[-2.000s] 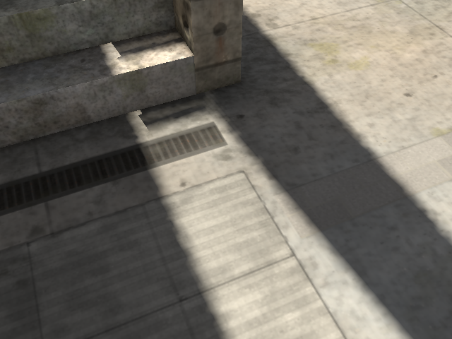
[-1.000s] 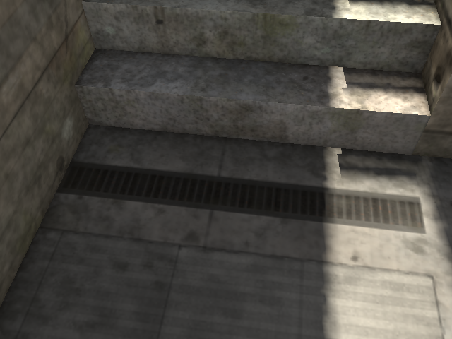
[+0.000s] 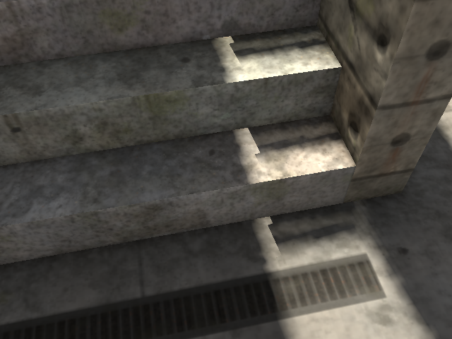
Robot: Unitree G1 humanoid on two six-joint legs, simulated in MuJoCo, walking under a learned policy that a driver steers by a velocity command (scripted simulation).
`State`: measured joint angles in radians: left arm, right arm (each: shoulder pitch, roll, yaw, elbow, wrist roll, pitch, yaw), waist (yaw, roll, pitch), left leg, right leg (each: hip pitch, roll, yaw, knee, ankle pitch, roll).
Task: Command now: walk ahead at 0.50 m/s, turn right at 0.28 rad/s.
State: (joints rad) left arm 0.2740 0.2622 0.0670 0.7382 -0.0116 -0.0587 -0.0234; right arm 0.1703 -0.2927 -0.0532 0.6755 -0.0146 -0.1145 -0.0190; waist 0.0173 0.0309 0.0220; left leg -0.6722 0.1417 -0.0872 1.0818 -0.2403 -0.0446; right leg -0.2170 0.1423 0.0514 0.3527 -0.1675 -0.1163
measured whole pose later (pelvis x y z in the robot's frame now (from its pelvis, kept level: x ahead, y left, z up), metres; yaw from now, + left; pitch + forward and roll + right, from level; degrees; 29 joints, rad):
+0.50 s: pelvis +0.28 +0.08 +0.00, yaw +10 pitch +1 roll +0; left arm 0.21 0.28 0.02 0.74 0.06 -0.04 -0.02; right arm 0.38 -0.27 -0.06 0.81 0.00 -0.06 0.03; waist -0.03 -0.04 0.04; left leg -0.20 -0.12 -0.06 0.35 -0.16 0.11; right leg -0.56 -0.07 0.04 0.99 -0.25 0.01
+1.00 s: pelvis +0.52 +0.08 +0.01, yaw +21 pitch +2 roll +0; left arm 0.29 0.24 0.02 0.83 0.03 -0.11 0.00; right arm 0.19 -0.27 -0.02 0.83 -0.04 -0.05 0.01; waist 0.02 0.05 0.01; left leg -0.45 -0.02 -0.06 0.89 -0.31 0.01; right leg -0.20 0.04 -0.04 0.32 -0.15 -0.06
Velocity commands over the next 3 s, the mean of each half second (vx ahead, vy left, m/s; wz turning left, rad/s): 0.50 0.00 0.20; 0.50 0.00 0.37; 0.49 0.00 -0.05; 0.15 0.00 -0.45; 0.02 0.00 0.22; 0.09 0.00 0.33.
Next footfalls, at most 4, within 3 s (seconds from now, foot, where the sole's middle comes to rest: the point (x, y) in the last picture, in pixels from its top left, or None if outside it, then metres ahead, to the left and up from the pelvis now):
0.26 left None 0.32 0.14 -0.78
0.76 right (237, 295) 0.60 0.02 -0.78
1.16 left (171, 295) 0.60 0.22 -0.78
1.52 right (229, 271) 0.68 0.05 -0.78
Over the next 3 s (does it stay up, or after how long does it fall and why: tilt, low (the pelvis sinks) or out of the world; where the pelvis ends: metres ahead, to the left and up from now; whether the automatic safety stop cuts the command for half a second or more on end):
stays up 0.46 0.08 0.00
